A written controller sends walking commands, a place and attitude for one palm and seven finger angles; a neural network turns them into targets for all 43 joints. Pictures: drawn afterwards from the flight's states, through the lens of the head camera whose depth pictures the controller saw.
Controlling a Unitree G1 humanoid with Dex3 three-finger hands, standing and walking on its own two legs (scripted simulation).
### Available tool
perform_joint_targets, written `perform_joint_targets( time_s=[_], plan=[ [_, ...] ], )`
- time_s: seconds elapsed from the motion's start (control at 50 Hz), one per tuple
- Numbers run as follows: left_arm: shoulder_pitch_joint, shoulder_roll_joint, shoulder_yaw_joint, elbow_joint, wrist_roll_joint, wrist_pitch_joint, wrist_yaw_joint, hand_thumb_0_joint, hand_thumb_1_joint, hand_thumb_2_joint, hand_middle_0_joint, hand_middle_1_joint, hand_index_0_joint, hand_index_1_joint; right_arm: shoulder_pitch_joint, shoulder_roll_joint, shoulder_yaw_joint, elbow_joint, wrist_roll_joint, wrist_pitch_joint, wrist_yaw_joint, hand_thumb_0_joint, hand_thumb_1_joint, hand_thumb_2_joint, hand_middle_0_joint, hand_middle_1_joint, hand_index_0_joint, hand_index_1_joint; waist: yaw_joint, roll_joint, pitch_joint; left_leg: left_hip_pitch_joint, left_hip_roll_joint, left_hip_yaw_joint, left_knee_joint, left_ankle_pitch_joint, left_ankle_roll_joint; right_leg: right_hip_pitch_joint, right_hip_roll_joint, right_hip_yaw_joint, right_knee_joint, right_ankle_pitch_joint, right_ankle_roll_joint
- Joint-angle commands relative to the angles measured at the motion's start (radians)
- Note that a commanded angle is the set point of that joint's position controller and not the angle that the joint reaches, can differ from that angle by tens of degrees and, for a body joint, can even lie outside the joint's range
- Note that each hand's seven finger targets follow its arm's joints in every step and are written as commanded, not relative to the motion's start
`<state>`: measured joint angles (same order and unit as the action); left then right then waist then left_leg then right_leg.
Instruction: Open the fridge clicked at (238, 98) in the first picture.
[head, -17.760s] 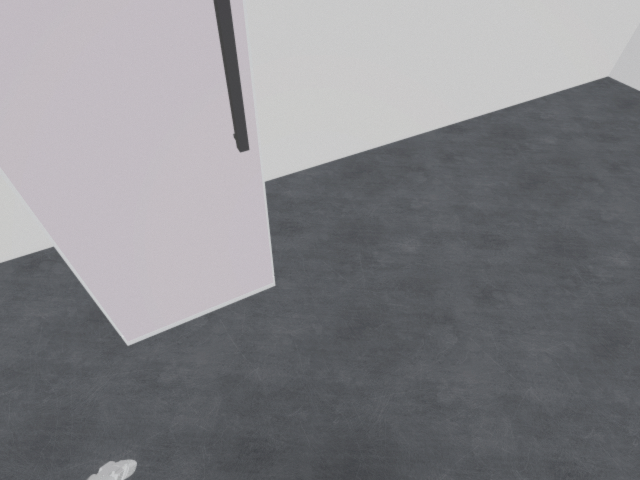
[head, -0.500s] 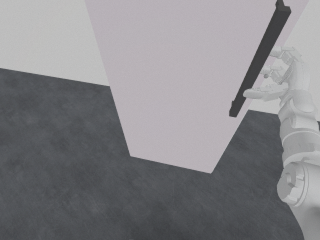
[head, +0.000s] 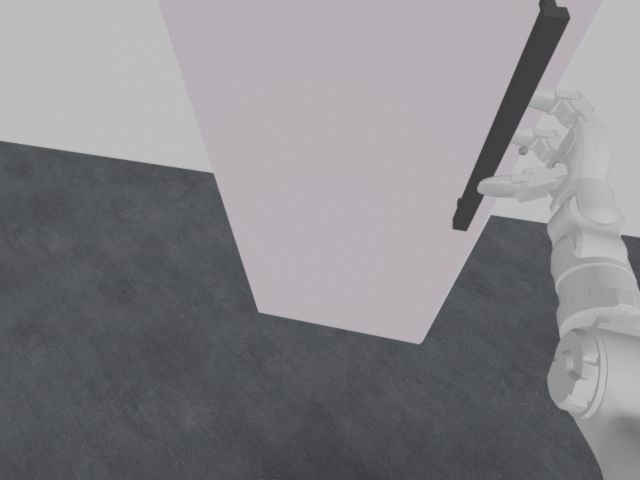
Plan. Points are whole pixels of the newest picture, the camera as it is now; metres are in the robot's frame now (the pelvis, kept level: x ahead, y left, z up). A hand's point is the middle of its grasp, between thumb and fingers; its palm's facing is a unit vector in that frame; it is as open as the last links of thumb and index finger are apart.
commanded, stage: slide the fingers in behind the handle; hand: right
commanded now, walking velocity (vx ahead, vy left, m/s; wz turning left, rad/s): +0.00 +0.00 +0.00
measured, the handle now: (494, 136) +0.55 -0.13 +0.13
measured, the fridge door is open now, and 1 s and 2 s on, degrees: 0 0 0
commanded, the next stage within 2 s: grip the handle and tug to test in 1.24 s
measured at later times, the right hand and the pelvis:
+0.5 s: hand (506, 147) +0.50 -0.13 +0.16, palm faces +0.03 +1.00 +0.01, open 13.9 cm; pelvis +0.00 +0.00 +0.00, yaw -1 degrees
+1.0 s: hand (490, 143) +0.50 -0.11 +0.16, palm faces +0.02 +1.00 +0.03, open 13.8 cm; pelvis +0.00 +0.01 +0.00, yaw +0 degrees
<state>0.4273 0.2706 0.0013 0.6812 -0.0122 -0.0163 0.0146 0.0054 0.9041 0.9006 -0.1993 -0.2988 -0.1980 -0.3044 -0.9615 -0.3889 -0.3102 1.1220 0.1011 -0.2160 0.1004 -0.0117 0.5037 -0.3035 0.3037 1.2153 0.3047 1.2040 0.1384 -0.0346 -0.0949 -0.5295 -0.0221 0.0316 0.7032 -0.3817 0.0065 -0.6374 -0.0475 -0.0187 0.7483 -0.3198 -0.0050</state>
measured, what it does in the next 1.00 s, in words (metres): stands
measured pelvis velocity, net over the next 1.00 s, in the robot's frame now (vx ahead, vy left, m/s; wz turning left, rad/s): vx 0.00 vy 0.01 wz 0.00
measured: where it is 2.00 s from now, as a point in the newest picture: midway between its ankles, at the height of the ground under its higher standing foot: outside the picture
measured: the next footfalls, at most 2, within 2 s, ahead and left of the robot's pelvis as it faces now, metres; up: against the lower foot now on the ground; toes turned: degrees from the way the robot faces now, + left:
none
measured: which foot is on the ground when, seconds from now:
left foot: down 0.00-1.00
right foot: down 0.00-1.00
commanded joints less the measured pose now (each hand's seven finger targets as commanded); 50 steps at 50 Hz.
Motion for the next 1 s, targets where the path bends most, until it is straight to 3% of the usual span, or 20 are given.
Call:
perform_joint_targets(
  time_s=[0.0,0.08,0.14,0.2,0.22,0.32,0.34,0.36,0.38,0.46,0.52,0.54,0.6,0.66,0.74,0.8,0.84,0.9,0.92,0.98],
  plan=[
    [0.094,0.154,0.055,-0.060,-0.001,-0.024,0.008,0.000,0.900,0.900,-0.200,-0.300,-0.200,-0.300,-0.547,-0.177,0.007,-0.250,0.003,-0.072,-0.009,0.000,0.500,-0.300,0.300,1.200,0.300,1.200,0.016,-0.038,-0.371,-0.014,-0.036,0.005,-0.089,0.335,0.006,0.395,0.022,0.052,-0.044,0.299,-0.027],
    [0.090,0.153,0.052,-0.058,-0.004,-0.020,0.011,0.000,0.900,0.900,-0.200,-0.300,-0.200,-0.300,-0.549,-0.174,0.005,-0.205,0.008,-0.052,-0.014,0.000,0.500,-0.300,0.300,1.200,0.300,1.200,0.023,-0.006,-0.334,0.000,-0.034,-0.001,-0.098,0.339,0.003,0.351,0.026,0.045,-0.053,0.267,-0.031],
    [0.088,0.149,0.051,-0.065,-0.001,-0.023,0.007,0.000,0.900,0.900,-0.200,-0.300,-0.200,-0.300,-0.546,-0.175,0.003,-0.236,0.000,-0.060,-0.024,0.000,0.500,-0.300,0.300,1.200,0.300,1.200,0.013,-0.035,-0.365,0.011,-0.031,-0.003,-0.089,0.360,0.005,0.367,0.029,0.042,-0.049,0.295,-0.030],
    [0.085,0.147,0.049,-0.066,-0.001,-0.024,0.005,0.000,0.900,0.900,-0.200,-0.300,-0.200,-0.300,-0.531,-0.154,0.015,-0.219,0.000,-0.061,-0.024,0.000,0.500,-0.300,0.300,1.200,0.300,1.200,0.017,-0.012,-0.333,0.003,-0.033,-0.001,-0.093,0.345,0.004,0.349,0.027,0.042,-0.051,0.274,-0.030],
    [0.092,0.148,0.050,-0.061,0.000,-0.023,0.007,0.000,0.900,0.900,-0.200,-0.300,-0.200,-0.300,-0.538,-0.151,0.017,-0.199,-0.001,-0.061,-0.026,0.000,0.500,-0.300,0.300,1.200,0.300,1.200,0.028,0.029,-0.320,0.004,-0.033,-0.001,-0.098,0.339,0.002,0.340,0.027,0.042,-0.048,0.264,-0.034],
    [0.095,0.150,0.051,-0.057,0.001,-0.025,0.010,0.000,0.900,0.900,-0.200,-0.300,-0.200,-0.300,-0.577,-0.181,-0.004,-0.199,0.003,-0.063,-0.024,0.000,0.500,-0.300,0.300,1.200,0.300,1.200,0.024,0.001,-0.345,0.018,-0.029,-0.009,-0.096,0.334,0.003,0.329,0.032,0.040,-0.049,0.251,-0.034],
    [0.093,0.147,0.051,-0.061,-0.001,-0.025,0.010,0.000,0.900,0.900,-0.200,-0.300,-0.200,-0.300,-0.573,-0.173,0.004,-0.204,0.000,-0.066,-0.023,0.000,0.500,-0.300,0.300,1.200,0.300,1.200,0.020,-0.016,-0.366,0.015,-0.028,-0.008,-0.091,0.344,0.003,0.342,0.030,0.042,-0.049,0.263,-0.031],
    [0.088,0.141,0.049,-0.059,-0.002,-0.028,0.007,0.000,0.900,0.900,-0.200,-0.300,-0.200,-0.300,-0.588,-0.116,0.052,-0.209,0.002,-0.065,-0.020,0.000,0.500,-0.300,0.300,1.200,0.300,1.200,0.035,-0.030,-0.357,-0.007,-0.030,-0.005,-0.093,0.340,0.001,0.361,0.030,0.042,-0.046,0.264,-0.030],
    [0.093,0.142,0.052,-0.055,0.000,-0.030,0.006,0.000,0.900,0.900,-0.200,-0.300,-0.200,-0.300,-0.594,-0.119,0.043,-0.221,0.002,-0.069,-0.022,0.000,0.500,-0.300,0.300,1.200,0.300,1.200,0.028,-0.044,-0.370,-0.017,-0.031,-0.002,-0.090,0.331,0.004,0.376,0.029,0.046,-0.042,0.271,-0.028],
    [0.093,0.143,0.053,-0.051,0.000,-0.032,0.001,0.000,0.900,0.900,-0.200,-0.300,-0.200,-0.300,-0.585,-0.081,0.066,-0.211,0.013,-0.066,-0.028,0.000,0.500,-0.300,0.300,1.200,0.300,1.200,0.036,-0.012,-0.359,-0.020,-0.034,0.001,-0.094,0.332,0.002,0.368,0.030,0.048,-0.041,0.266,-0.029],
    [0.098,0.147,0.055,-0.045,0.003,-0.031,0.003,0.000,0.900,0.900,-0.200,-0.300,-0.200,-0.300,-0.590,-0.129,0.019,-0.207,0.010,-0.066,-0.050,0.000,0.500,-0.300,0.300,1.200,0.300,1.200,0.026,0.003,-0.357,-0.001,-0.033,0.000,-0.092,0.330,0.004,0.351,0.031,0.050,-0.044,0.261,-0.031],
    [0.092,0.144,0.051,-0.050,0.002,-0.031,0.001,0.000,0.900,0.900,-0.200,-0.300,-0.200,-0.300,-0.588,-0.116,0.033,-0.205,0.004,-0.065,-0.055,0.000,0.500,-0.300,0.300,1.200,0.300,1.200,0.021,-0.025,-0.357,-0.004,-0.032,-0.002,-0.091,0.328,0.004,0.347,0.032,0.047,-0.049,0.256,-0.028],
    [0.095,0.143,0.054,-0.041,0.004,-0.034,-0.001,0.000,0.900,0.900,-0.200,-0.300,-0.200,-0.300,-0.625,-0.108,0.048,-0.202,-0.012,-0.068,-0.076,0.000,0.500,-0.300,0.300,1.200,0.300,1.200,0.040,-0.002,-0.327,-0.027,-0.032,-0.004,-0.099,0.298,-0.001,0.334,0.032,0.045,-0.048,0.218,-0.031],
    [0.094,0.140,0.052,-0.046,0.004,-0.035,-0.004,0.000,0.900,0.900,-0.200,-0.300,-0.200,-0.300,-0.602,-0.077,0.075,-0.197,-0.019,-0.073,-0.075,0.000,0.500,-0.300,0.300,1.200,0.300,1.200,0.038,-0.011,-0.340,-0.025,-0.032,-0.005,-0.096,0.309,0.001,0.342,0.033,0.044,-0.047,0.230,-0.031],
    [0.095,0.142,0.055,-0.042,0.004,-0.037,-0.004,0.000,0.900,0.900,-0.200,-0.300,-0.200,-0.300,-0.614,-0.089,0.060,-0.208,-0.008,-0.080,-0.070,0.000,0.500,-0.300,0.300,1.200,0.300,1.200,0.032,-0.032,-0.377,-0.007,-0.030,-0.009,-0.096,0.325,0.003,0.358,0.035,0.043,-0.045,0.242,-0.030],
    [0.091,0.140,0.055,-0.042,0.003,-0.041,-0.004,0.000,0.900,0.900,-0.200,-0.300,-0.200,-0.300,-0.607,-0.073,0.067,-0.220,0.004,-0.083,-0.062,0.000,0.500,-0.300,0.300,1.200,0.300,1.200,0.032,-0.007,-0.375,0.007,-0.033,-0.006,-0.099,0.339,0.002,0.360,0.036,0.041,-0.047,0.245,-0.030],
    [0.091,0.141,0.054,-0.045,0.002,-0.040,-0.003,0.000,0.900,0.900,-0.200,-0.300,-0.200,-0.300,-0.574,-0.102,0.038,-0.217,0.009,-0.084,-0.059,0.000,0.500,-0.300,0.300,1.200,0.300,1.200,0.018,0.002,-0.382,0.036,-0.032,-0.012,-0.098,0.367,0.001,0.341,0.039,0.035,-0.049,0.255,-0.033],
    [0.092,0.146,0.048,-0.049,0.001,-0.030,0.003,0.000,0.900,0.900,-0.200,-0.300,-0.200,-0.300,-0.546,-0.173,-0.017,-0.159,0.003,-0.062,-0.063,0.000,0.500,-0.300,0.300,1.200,0.300,1.200,0.012,0.054,-0.322,0.072,-0.027,-0.019,-0.107,0.370,-0.005,0.256,0.044,0.022,-0.060,0.214,-0.039],
    [0.097,0.150,0.048,-0.049,0.004,-0.027,0.004,0.000,0.900,0.900,-0.200,-0.300,-0.200,-0.300,-0.539,-0.225,-0.056,-0.161,-0.008,-0.065,-0.069,0.000,0.500,-0.300,0.300,1.200,0.300,1.200,0.004,0.061,-0.319,0.087,-0.024,-0.023,-0.105,0.374,-0.005,0.242,0.045,0.021,-0.060,0.214,-0.041],
    [0.082,0.138,0.046,-0.072,0.001,-0.022,0.003,0.000,0.900,0.900,-0.200,-0.300,-0.200,-0.300,-0.520,-0.182,-0.014,-0.191,-0.024,-0.068,-0.068,0.000,0.500,-0.300,0.300,1.200,0.300,1.200,0.000,0.000,-0.328,0.077,-0.024,-0.021,-0.100,0.385,-0.002,0.269,0.045,0.014,-0.062,0.233,-0.037]
  ],
)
